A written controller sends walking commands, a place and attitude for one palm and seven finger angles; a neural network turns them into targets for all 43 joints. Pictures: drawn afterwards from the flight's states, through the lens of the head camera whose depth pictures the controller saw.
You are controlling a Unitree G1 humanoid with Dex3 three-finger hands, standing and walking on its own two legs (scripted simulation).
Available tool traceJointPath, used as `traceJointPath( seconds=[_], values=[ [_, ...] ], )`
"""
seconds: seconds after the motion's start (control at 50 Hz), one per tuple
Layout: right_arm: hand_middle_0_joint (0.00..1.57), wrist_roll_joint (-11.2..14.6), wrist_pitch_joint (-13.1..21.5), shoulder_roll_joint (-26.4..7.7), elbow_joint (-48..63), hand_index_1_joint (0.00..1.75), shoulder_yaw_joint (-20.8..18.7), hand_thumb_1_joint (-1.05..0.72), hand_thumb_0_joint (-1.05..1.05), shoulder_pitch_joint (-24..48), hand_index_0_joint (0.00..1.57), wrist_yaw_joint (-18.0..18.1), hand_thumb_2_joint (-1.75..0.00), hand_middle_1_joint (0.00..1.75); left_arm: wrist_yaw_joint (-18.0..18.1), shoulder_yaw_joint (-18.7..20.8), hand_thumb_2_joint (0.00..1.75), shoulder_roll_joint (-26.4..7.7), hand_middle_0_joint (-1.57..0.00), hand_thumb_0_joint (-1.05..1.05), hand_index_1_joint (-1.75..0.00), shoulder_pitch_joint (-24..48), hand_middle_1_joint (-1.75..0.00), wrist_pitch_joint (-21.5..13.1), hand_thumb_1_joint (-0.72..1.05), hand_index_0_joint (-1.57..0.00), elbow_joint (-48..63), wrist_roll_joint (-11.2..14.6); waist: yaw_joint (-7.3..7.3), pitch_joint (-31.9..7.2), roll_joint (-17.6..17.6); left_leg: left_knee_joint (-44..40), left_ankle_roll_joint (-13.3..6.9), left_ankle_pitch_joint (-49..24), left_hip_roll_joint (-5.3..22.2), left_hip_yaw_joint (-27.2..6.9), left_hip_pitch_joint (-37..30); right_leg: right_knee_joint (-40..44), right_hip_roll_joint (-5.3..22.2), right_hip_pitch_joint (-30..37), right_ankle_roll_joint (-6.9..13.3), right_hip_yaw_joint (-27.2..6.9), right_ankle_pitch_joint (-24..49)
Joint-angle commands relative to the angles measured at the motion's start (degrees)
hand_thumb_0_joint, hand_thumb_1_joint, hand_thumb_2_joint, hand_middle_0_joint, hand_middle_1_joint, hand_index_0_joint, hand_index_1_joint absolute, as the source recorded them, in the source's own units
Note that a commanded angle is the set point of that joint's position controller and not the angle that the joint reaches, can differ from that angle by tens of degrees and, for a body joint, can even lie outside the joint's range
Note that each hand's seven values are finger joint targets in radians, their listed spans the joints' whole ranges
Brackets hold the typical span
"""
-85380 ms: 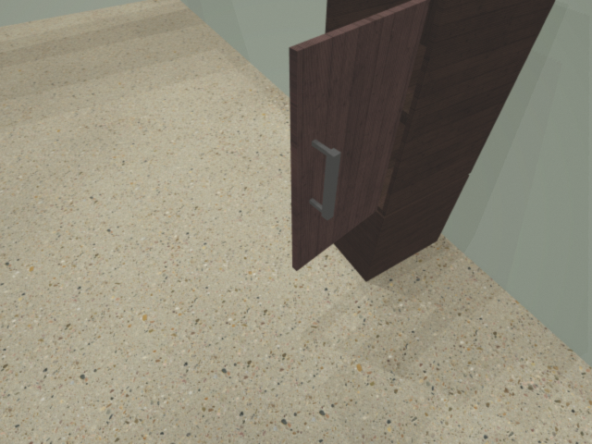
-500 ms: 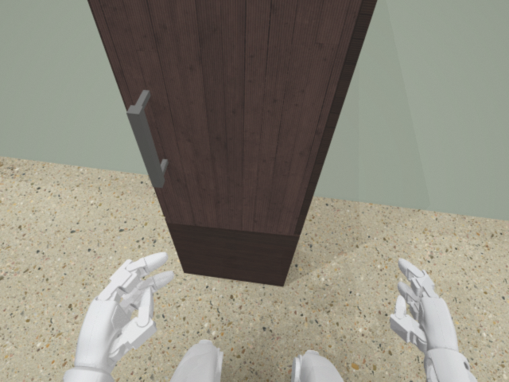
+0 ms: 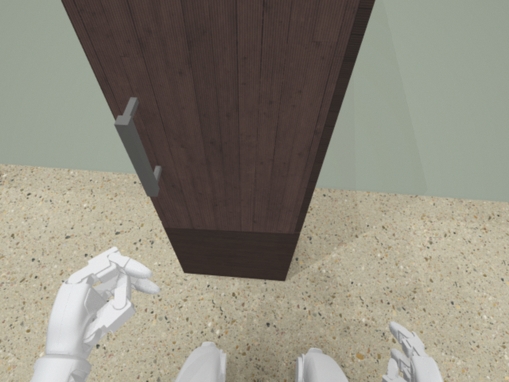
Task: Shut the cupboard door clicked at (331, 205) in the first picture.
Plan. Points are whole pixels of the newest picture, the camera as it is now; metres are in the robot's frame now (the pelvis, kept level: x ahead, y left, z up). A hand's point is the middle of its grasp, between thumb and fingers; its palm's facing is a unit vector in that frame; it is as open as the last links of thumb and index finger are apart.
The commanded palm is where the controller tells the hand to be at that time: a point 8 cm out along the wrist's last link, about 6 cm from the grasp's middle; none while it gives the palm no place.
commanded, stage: raise the hand and make a fist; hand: left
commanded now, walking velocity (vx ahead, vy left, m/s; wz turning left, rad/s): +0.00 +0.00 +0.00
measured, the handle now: (143, 151) +0.46 +0.21 +0.08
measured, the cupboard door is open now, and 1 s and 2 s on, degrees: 2 2 2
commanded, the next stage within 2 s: bring the fist close to the handle in 0.98 s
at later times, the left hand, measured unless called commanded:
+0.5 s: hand (121, 286) +0.23 +0.19 +0.07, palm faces +0.01 -1.00 -0.05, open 3.1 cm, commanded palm +0.21 +0.24 +0.08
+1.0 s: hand (127, 285) +0.23 +0.18 +0.08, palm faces +0.00 -1.00 -0.04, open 3.1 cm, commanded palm +0.21 +0.23 +0.08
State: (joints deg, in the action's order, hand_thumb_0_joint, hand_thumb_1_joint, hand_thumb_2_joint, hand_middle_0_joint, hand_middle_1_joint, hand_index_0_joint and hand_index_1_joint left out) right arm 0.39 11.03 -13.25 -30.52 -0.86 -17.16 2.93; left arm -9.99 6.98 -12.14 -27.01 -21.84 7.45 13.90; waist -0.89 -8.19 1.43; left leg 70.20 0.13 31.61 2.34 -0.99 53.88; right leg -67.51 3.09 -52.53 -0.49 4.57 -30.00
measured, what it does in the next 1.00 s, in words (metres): stands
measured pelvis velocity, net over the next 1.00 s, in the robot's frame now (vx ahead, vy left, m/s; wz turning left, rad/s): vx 0.01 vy -0.01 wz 0.01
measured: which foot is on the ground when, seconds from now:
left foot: down 0.00-1.00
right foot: down 0.00-1.00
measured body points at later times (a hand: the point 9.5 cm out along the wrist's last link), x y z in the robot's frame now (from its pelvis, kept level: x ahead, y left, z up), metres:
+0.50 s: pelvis +0.02 +0.00 +0.01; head +0.07 +0.01 +0.46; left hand +0.23 +0.24 +0.08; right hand +0.21 -0.22 -0.05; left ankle +0.02 +0.12 -0.64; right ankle +0.03 -0.13 -0.64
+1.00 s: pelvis +0.01 -0.01 +0.02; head +0.06 +0.00 +0.46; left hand +0.23 +0.23 +0.08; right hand +0.18 -0.25 -0.05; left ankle +0.02 +0.12 -0.64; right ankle +0.03 -0.13 -0.64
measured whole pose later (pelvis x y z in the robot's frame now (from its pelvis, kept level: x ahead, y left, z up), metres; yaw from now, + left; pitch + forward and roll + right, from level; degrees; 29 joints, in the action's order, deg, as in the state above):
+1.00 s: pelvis +0.01 -0.01 +0.02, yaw +0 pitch +13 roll -2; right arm 1.0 8.6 -14.0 -27.3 0.2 -15.8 3.0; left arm -14.0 9.3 -13.6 -22.7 -20.4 3.5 15.9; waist -0.7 -7.8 1.4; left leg 65.4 0.9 30.7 2.6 -1.4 47.8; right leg -63.1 2.5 -46.6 0.1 5.0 -29.4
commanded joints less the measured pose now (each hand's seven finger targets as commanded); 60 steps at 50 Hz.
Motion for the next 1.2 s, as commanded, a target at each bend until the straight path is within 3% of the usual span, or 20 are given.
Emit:
traceJointPath(
  seconds=[0.0, 0.04, 0.16, 0.26, 0.34, 0.38, 0.42, 0.7, 0.88, 1.06, 1.1, 1.18],
  values=[
    [0.2, 0.4, 3.4, -7.3, 11.1, 0.3, -2.6, -0.9, 0.0, 5.8, 0.2, 0.6, -0.9, 0.3, -1.0, 2.8, 0.9, -6.2, -1.06, 0.0, -1.24, 0.9, -1.24, -4.4, 0.9, -1.06, 11.5, 0.6, 1.15, -9.9, 0.7, -12.5, -0.9, -10.3, -2.5, -1.0, -7.0, 10.3, -3.5, 8.2, 2.0, -0.8, 4.8],
    [0.2, 0.3, 3.0, -7.2, 11.6, 0.3, -2.5, -0.9, 0.0, 5.3, 0.2, 0.5, -0.9, 0.3, -0.9, 2.9, 0.9, -6.0, -1.1, 0.0, -1.28, 0.5, -1.28, -4.4, 0.9, -1.1, 13.1, 0.7, 1.46, -11.6, 1.9, -13.1, -0.8, -12.5, -2.5, -1.2, -8.9, 9.6, -3.5, 9.1, 2.1, -0.2, 7.8],
    [0.2, 0.3, 1.4, -7.1, 12.3, 0.3, -2.3, -0.9, 0.0, 4.6, 0.2, 0.5, -0.9, 0.3, -0.6, 3.2, 0.9, -5.9, -1.21, 0.0, -1.4, 1.5, -1.4, -3.8, 0.9, -1.21, 13.2, 1.0, 0.91, -10.8, 3.0, -13.4, -0.5, -14.6, -2.4, -1.1, -10.6, 10.0, -4.0, 9.6, 2.0, 0.2, 11.0],
    [0.2, 0.3, 0.5, -7.4, 12.9, 0.3, -2.0, -0.9, 0.0, 4.0, 0.2, 0.5, -0.9, 0.3, -2.1, 3.6, 0.9, -6.5, -1.3, 0.0, -1.5, 2.6, -1.5, -1.8, 0.9, -1.3, 11.9, 1.1, 0.51, -11.0, 1.6, -13.6, -0.5, -16.2, -2.3, -1.1, -11.3, 10.6, -4.2, 11.3, 1.9, 0.3, 13.4],
    [0.2, 0.3, 0.2, -7.1, 13.0, 0.3, -1.6, -0.9, 0.0, 3.6, 0.2, 0.4, -0.9, 0.3, -2.8, 4.2, 0.9, -6.7, -1.3, 0.0, -1.5, 3.7, -1.5, -1.0, 0.9, -1.3, 12.7, 1.5, 0.54, -11.9, 3.0, -13.8, -0.5, -19.4, -2.3, -1.1, -13.2, 10.7, -4.2, 12.6, 1.9, 0.5, 16.7],
    [0.2, 0.3, 0.2, -7.3, 12.9, 0.3, -1.5, -0.9, 0.0, 3.7, 0.2, 0.4, -0.9, 0.3, -3.1, 5.0, 0.9, -7.2, -1.3, 0.0, -1.5, 5.0, -1.5, -0.7, 0.9, -1.3, 11.7, 2.0, 0.32, -10.6, 1.4, -14.1, -0.3, -17.4, -2.3, -1.2, -12.4, 11.4, -4.3, 12.4, 1.8, 0.5, 14.9],
    [0.2, 0.3, 0.2, -7.4, 13.0, 0.3, -1.3, -0.9, 0.0, 3.9, 0.2, 0.5, -0.9, 0.3, -3.2, 5.6, 0.9, -8.0, -1.3, 0.0, -1.5, 5.9, -1.5, -0.9, 0.9, -1.3, 12.1, 1.9, 0.67, -11.3, 2.6, -14.3, -0.4, -17.7, -2.3, -1.1, -12.7, 11.4, -4.3, 12.9, 2.0, 0.3, 14.8],
    [0.2, 0.7, 1.0, -7.8, 12.1, 0.3, -1.6, -0.9, 0.0, 4.0, 0.2, 0.7, -0.9, 0.3, -4.4, 7.3, 0.9, -8.7, -1.3, 0.0, -1.5, 6.5, -1.5, -1.3, 0.9, -1.3, 7.9, 3.6, 0.91, -10.3, -0.7, -14.7, -0.7, -16.2, -2.8, -0.1, -11.1, 14.2, -3.7, 16.0, 1.6, -1.7, 13.1],
    [0.2, 0.8, 0.9, -7.8, 12.3, 0.3, -1.7, -0.9, 0.0, 4.0, 0.2, 0.6, -0.9, 0.3, -3.9, 6.4, 0.9, -8.2, -1.3, 0.0, -1.5, 7.3, -1.5, -2.8, 0.9, -1.3, 8.5, 3.1, 0.73, -9.7, 1.3, -14.9, -0.7, -13.8, -2.8, 0.3, -11.2, 14.6, -3.4, 14.5, 1.6, -2.2, 10.3],
    [0.2, 0.8, 0.8, -7.8, 12.2, 0.3, -1.6, -0.9, 0.0, 4.1, 0.2, 0.7, -0.9, 0.3, -4.1, 6.1, 0.9, -8.0, -1.3, 0.0, -1.5, 7.4, -1.5, -2.4, 0.9, -1.3, 8.1, 3.0, 0.48, -9.6, 0.5, -14.9, -0.7, -13.6, -2.7, 0.0, -11.3, 14.4, -3.6, 14.1, 1.5, -1.9, 10.4],
    [0.2, 0.8, 0.8, -8.1, 11.8, 0.3, -1.2, -0.9, 0.0, 3.7, 0.2, 0.9, -0.9, 0.3, -3.9, 6.1, 0.9, -8.9, -1.3, 0.0, -1.5, 12.3, -1.5, -2.3, 0.9, -1.3, 7.7, 2.8, -0.61, -8.0, 0.5, -14.5, -0.9, -11.9, -2.7, -0.3, -10.1, 14.6, -3.8, 12.7, 1.5, -1.9, 8.1],
    [0.2, 0.7, 1.4, -8.3, 11.0, 0.3, -1.0, -0.9, 0.0, 3.7, 0.2, 1.0, -0.9, 0.3, -4.1, 5.3, 0.9, -8.1, -1.3, 0.0, -1.5, 17.5, -1.5, -2.1, 0.9, -1.3, 5.0, 2.7, -0.74, -9.1, 0.3, -14.4, -0.8, -11.3, -2.7, -0.5, -10.3, 14.4, -3.6, 12.1, 1.5, -2.0, 7.7]
  ],
)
